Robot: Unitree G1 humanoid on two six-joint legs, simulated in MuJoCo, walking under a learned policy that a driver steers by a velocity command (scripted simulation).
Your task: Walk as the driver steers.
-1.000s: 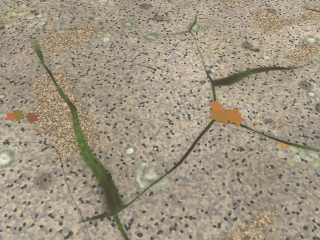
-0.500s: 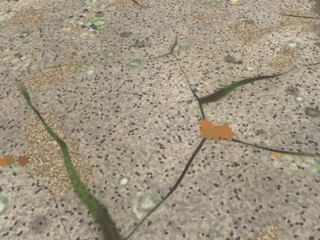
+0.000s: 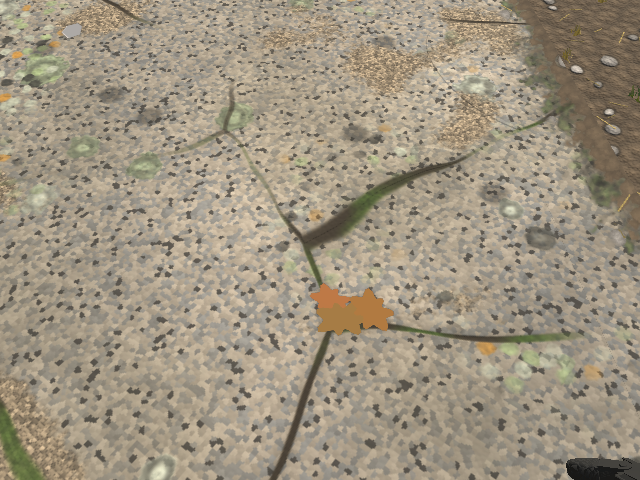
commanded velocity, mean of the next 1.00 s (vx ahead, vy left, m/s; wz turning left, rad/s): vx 0.50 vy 0.00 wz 0.37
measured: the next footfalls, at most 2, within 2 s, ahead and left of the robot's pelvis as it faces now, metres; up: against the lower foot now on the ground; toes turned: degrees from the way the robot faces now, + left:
right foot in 0.36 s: +0.36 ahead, -0.13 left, +0.00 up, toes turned +11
left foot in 0.86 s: +0.54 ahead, +0.21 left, +0.00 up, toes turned +29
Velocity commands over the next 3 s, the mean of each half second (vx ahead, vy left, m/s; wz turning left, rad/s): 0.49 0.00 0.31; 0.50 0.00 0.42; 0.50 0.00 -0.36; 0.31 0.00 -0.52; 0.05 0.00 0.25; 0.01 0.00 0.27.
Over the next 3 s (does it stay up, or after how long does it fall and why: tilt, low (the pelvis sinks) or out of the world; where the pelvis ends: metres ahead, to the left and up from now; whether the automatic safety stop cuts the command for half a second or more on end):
stays up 1.07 0.27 0.01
